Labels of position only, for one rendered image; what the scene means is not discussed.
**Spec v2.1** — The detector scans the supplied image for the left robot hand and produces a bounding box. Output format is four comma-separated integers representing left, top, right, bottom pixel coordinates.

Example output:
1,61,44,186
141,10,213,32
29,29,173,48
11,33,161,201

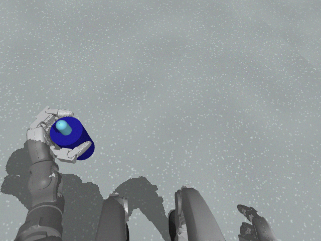
27,107,92,164

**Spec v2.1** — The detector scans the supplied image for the right robot hand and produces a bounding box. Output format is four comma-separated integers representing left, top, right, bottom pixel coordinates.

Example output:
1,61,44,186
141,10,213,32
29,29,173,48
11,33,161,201
237,204,278,241

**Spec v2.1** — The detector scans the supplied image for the left robot arm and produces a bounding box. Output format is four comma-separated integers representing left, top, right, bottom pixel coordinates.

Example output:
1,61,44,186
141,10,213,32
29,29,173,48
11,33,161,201
14,160,65,241

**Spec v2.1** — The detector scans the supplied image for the bottle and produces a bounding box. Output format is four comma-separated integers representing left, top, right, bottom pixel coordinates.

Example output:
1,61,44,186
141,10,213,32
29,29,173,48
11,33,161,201
50,116,95,160

